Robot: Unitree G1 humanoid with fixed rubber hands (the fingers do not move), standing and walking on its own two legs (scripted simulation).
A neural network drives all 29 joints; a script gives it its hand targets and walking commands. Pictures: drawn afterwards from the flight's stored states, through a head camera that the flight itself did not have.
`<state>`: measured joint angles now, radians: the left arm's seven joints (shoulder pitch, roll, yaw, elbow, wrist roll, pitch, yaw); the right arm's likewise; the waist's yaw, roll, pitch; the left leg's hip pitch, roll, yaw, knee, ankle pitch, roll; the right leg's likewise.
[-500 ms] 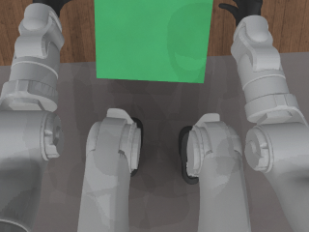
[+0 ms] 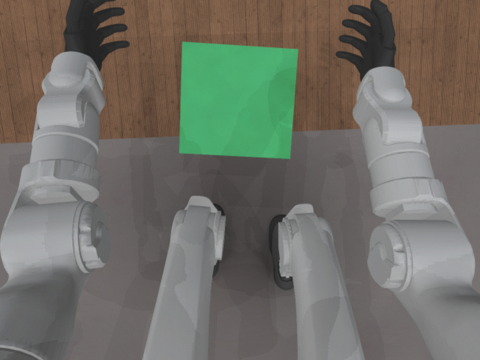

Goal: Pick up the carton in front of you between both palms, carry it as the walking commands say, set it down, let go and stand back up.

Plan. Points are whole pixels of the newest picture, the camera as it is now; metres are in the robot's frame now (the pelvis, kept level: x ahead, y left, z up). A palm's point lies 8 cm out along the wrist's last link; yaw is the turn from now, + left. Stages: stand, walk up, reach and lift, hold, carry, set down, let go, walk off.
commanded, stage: set down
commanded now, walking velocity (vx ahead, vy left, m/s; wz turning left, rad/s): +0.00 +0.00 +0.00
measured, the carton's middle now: (236, 109) +0.49 +0.05 -0.38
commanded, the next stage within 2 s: let go in 0.38 s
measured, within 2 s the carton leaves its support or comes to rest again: neither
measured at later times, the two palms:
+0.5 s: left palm out of the picture +0.49 +0.27 +0.03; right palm (457, 26) +0.51 -0.14 +0.03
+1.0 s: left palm out of the picture +0.34 +0.25 +0.15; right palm out of the picture +0.36 -0.20 +0.15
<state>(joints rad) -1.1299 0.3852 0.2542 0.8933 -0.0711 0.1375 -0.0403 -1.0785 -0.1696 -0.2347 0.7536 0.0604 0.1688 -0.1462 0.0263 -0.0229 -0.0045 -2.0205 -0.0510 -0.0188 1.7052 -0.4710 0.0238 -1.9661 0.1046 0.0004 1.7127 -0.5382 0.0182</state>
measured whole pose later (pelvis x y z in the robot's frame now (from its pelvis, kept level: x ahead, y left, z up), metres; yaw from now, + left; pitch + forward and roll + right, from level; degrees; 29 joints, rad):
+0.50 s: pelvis +0.03 +0.01 +0.14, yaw +2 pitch +43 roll -2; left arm -0.96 0.32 0.30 0.89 0.04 0.09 -0.08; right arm -0.88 -0.13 -0.27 0.74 -0.03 0.12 -0.08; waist 0.01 -0.01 -0.08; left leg -1.56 -0.06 -0.04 1.14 -0.33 0.03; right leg -1.51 0.08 0.04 1.14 -0.39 0.02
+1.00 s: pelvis +0.10 +0.00 +0.24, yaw +3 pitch +22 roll +0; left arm -0.10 0.21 0.12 0.58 0.00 -0.02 -0.06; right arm -0.08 -0.16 -0.10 0.55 -0.02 -0.01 0.01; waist 0.00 -0.01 -0.07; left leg -0.77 -0.06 -0.05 0.64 -0.26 0.03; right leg -0.73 0.05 0.07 0.65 -0.32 -0.01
